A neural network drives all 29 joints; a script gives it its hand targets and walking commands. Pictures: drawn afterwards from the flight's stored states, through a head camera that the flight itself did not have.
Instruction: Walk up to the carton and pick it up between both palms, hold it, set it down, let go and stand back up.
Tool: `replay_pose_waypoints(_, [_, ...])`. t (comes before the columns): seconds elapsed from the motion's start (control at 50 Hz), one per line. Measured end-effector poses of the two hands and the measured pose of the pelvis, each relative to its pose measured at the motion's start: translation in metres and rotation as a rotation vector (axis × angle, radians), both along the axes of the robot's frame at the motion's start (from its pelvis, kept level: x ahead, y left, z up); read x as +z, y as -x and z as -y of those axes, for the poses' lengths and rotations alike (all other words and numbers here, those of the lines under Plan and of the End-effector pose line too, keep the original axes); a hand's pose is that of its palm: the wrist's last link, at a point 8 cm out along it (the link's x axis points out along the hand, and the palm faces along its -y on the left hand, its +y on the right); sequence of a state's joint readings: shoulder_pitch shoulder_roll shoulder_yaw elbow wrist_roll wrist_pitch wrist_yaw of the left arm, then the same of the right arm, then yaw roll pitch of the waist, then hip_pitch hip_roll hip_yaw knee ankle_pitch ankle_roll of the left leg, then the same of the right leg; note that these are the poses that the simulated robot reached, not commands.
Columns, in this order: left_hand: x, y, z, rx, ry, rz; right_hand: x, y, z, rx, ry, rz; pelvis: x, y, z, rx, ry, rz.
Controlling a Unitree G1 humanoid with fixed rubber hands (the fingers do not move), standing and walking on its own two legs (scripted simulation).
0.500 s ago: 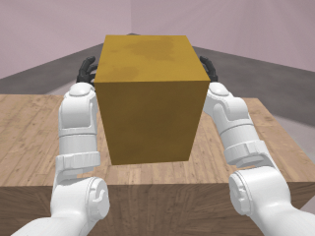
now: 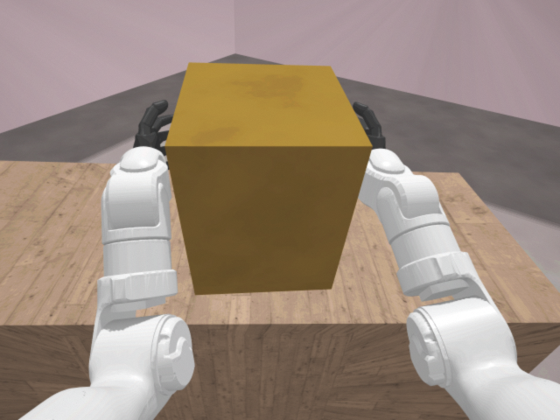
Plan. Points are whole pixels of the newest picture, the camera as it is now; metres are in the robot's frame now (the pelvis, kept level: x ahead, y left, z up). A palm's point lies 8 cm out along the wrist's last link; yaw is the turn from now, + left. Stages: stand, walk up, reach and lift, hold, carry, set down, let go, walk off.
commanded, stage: hold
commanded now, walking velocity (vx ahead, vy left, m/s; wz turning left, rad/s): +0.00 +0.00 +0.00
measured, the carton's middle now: (262, 180) +0.37 +0.01 +0.20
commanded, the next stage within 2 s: none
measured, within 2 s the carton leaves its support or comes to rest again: neither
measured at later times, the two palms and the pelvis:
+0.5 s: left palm (149, 154) +0.36 +0.16 +0.25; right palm (368, 156) +0.36 -0.13 +0.25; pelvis -0.01 +0.01 +0.00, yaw -1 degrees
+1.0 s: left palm (148, 154) +0.36 +0.16 +0.25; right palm (368, 155) +0.36 -0.13 +0.25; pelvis +0.00 +0.01 +0.00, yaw +0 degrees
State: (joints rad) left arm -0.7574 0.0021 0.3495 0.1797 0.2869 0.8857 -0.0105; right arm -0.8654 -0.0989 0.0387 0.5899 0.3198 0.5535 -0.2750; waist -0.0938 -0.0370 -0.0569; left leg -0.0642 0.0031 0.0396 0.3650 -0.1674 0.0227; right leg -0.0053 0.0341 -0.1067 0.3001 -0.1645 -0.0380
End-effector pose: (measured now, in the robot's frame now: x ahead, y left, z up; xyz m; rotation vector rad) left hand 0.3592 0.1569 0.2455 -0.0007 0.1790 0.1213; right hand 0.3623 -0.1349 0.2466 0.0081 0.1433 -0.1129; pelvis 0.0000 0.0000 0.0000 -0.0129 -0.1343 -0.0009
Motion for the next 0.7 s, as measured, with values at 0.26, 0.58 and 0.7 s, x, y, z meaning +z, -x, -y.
replay_pose_waypoints(0.26, [0.005,0.002,-0.008,0.005,-0.015,0.009,0.001,0.002,-0.009,-0.003,-0.044,0.009,-0.001,0.007,-0.009,-0.008,0.003,-0.013])
replay_pose_waypoints(0.58, [0.003,-0.002,-0.001,-0.002,-0.022,0.001,0.003,0.000,-0.001,-0.009,-0.020,0.002,0.000,0.004,-0.011,-0.021,0.008,-0.026])
replay_pose_waypoints(0.7, [0.003,-0.001,-0.002,0.006,-0.018,0.003,0.004,-0.001,-0.002,-0.002,-0.019,0.003,0.000,0.003,-0.009,-0.017,0.008,-0.023])
